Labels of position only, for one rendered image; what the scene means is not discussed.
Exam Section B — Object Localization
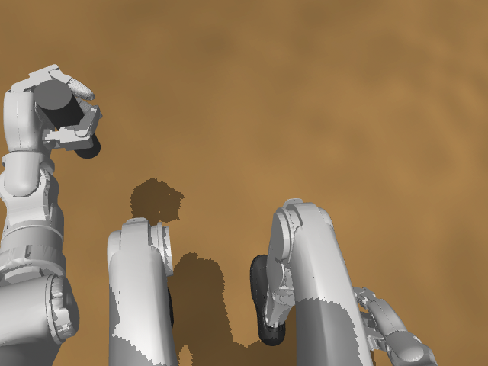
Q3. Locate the right robot foot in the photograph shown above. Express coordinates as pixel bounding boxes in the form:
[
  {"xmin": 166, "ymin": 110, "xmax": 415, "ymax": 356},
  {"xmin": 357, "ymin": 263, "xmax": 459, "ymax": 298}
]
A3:
[{"xmin": 250, "ymin": 255, "xmax": 285, "ymax": 346}]

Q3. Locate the right robot hand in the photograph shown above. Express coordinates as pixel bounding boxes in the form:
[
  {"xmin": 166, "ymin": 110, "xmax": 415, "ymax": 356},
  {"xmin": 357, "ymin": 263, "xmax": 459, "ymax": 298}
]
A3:
[{"xmin": 353, "ymin": 287, "xmax": 408, "ymax": 352}]

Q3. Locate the left robot hand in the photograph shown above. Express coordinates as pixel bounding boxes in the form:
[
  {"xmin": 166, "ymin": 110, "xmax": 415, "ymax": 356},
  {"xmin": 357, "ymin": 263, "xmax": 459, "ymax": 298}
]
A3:
[{"xmin": 3, "ymin": 64, "xmax": 103, "ymax": 157}]

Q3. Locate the left robot arm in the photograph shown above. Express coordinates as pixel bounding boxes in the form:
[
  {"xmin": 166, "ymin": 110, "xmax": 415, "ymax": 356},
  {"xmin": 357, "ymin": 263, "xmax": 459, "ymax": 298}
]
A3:
[{"xmin": 0, "ymin": 151, "xmax": 79, "ymax": 366}]

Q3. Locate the right robot arm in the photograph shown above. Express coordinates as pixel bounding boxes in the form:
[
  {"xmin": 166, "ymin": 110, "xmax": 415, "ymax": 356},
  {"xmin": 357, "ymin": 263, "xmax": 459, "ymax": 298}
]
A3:
[{"xmin": 385, "ymin": 331, "xmax": 438, "ymax": 366}]

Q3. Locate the can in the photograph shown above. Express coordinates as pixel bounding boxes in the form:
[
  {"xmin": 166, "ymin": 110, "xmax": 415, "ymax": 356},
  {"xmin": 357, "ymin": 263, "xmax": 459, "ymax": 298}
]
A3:
[{"xmin": 34, "ymin": 80, "xmax": 101, "ymax": 159}]

